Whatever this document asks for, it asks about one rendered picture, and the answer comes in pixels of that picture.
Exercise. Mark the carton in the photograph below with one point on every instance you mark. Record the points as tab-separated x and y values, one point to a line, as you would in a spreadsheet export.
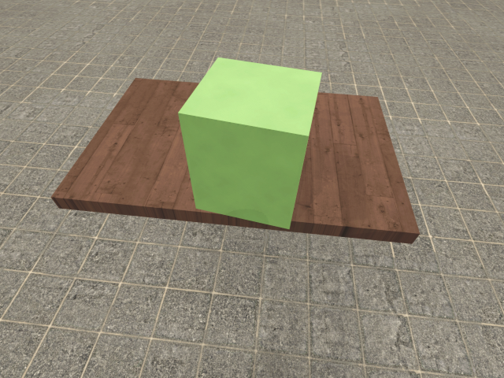
245	131

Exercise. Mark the table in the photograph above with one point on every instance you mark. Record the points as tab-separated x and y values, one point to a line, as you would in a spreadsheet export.
350	186

